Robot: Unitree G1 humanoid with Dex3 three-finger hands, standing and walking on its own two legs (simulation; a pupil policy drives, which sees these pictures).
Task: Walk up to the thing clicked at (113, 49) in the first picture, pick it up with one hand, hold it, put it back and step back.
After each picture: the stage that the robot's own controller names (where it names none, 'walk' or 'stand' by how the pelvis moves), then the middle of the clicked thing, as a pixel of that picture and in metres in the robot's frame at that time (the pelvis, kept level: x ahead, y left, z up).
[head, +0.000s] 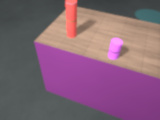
stand; (114, 49) +0.71 -0.21 -0.11
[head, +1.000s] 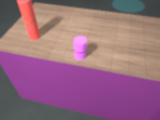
rise first; (80, 48) +0.65 +0.04 -0.08
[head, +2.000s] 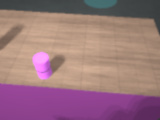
rise first; (42, 66) +0.50 +0.19 -0.07
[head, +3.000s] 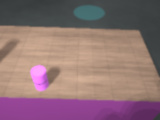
stand; (40, 78) +0.49 +0.19 -0.11
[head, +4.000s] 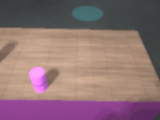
stand; (39, 80) +0.48 +0.20 -0.11
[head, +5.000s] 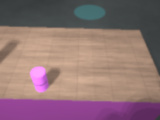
stand; (40, 79) +0.48 +0.20 -0.11
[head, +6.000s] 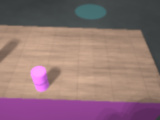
stand; (40, 79) +0.48 +0.20 -0.11
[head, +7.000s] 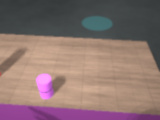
rise first; (45, 86) +0.47 +0.18 -0.11
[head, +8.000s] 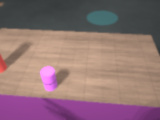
go down; (49, 79) +0.50 +0.18 -0.11
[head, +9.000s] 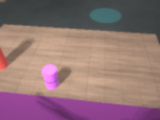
go down; (51, 77) +0.50 +0.17 -0.11
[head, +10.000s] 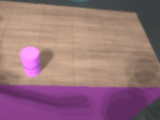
go down; (31, 62) +0.50 +0.16 -0.04
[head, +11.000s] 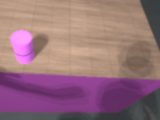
close in; (23, 48) +0.51 +0.17 -0.02
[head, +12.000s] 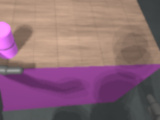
close; (3, 41) +0.52 +0.19 +0.01
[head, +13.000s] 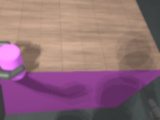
lift; (12, 63) +0.44 +0.17 +0.00
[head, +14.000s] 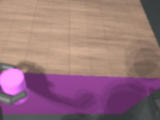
lift; (15, 87) +0.36 +0.19 -0.02
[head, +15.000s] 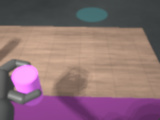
lift; (29, 86) +0.31 +0.16 +0.11
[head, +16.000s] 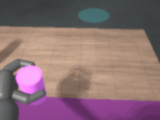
hold; (33, 86) +0.31 +0.15 +0.11
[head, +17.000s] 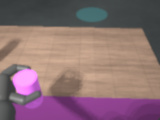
hold; (29, 89) +0.32 +0.16 +0.08
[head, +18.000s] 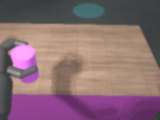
crouch; (26, 65) +0.39 +0.17 +0.12
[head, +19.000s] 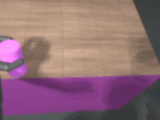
lower; (13, 59) +0.45 +0.18 +0.01
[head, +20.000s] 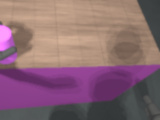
lower; (3, 46) +0.49 +0.18 +0.01
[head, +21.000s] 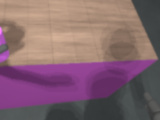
lower; out of the picture +0.50 +0.19 +0.01
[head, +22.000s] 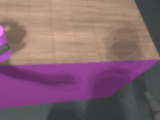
lower; out of the picture +0.50 +0.19 +0.01
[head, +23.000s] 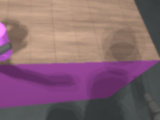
rest; out of the picture +0.50 +0.18 +0.01
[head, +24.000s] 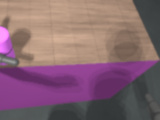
withdraw; (0, 46) +0.49 +0.18 +0.01
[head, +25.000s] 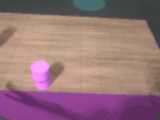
sink last; (41, 75) +0.45 +0.16 -0.05
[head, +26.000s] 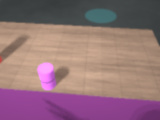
stand; (47, 77) +0.48 +0.17 -0.05
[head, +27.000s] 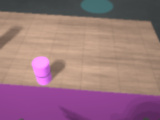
stand; (42, 71) +0.48 +0.17 -0.04
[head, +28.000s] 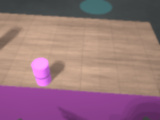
stand; (42, 72) +0.47 +0.17 -0.04
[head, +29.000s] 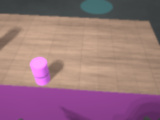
stand; (40, 71) +0.48 +0.18 -0.04
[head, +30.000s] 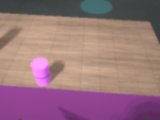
stand; (41, 72) +0.47 +0.17 -0.04
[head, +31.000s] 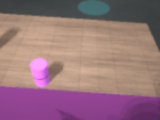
stand; (40, 73) +0.47 +0.17 -0.05
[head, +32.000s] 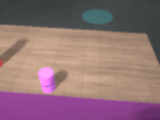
stand; (47, 80) +0.48 +0.17 -0.10
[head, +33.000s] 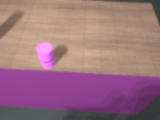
walk; (46, 56) +0.53 +0.16 -0.09
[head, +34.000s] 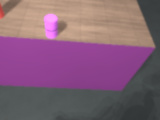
walk; (51, 26) +0.75 +0.15 -0.10
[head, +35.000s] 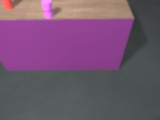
stand; (47, 9) +1.04 +0.28 -0.09
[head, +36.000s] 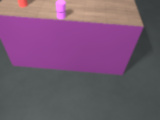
stand; (61, 9) +1.08 +0.14 -0.10
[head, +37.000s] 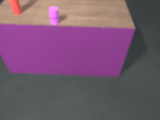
stand; (54, 15) +1.09 +0.18 -0.12
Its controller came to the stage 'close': yes
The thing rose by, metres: 0.22
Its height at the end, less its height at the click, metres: +0.00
